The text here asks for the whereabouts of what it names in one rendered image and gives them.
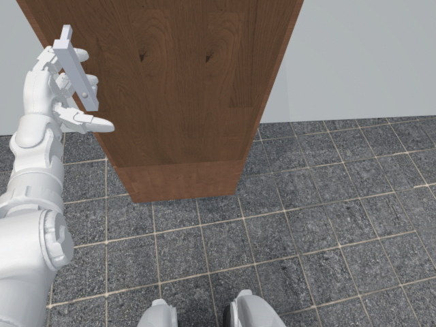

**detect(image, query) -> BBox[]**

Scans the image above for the robot left forearm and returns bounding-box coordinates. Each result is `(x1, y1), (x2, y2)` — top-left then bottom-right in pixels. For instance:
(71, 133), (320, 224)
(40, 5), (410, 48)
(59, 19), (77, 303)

(0, 114), (65, 219)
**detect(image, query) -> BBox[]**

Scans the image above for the right robot thigh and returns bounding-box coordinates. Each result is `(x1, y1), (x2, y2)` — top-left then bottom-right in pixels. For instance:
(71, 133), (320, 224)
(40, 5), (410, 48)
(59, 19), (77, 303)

(230, 295), (286, 327)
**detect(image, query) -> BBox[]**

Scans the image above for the right robot shin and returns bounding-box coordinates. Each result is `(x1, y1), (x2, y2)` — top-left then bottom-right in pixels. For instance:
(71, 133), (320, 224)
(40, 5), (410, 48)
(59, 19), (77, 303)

(230, 290), (252, 327)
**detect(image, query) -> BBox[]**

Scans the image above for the handle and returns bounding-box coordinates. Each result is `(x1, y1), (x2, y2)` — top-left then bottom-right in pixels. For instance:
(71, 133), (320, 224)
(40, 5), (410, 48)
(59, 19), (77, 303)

(52, 25), (99, 111)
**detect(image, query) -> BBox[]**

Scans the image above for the robot left upper arm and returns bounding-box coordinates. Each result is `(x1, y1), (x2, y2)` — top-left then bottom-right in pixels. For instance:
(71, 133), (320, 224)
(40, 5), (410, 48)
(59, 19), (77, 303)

(0, 209), (74, 327)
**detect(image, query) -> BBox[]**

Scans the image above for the cupboard door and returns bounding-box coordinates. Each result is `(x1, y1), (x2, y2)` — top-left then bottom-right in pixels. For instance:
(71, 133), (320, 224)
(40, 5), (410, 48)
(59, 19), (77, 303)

(25, 0), (297, 168)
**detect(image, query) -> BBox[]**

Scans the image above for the left robot hand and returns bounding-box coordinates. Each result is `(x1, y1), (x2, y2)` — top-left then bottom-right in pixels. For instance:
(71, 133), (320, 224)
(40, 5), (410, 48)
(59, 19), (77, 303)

(23, 46), (114, 134)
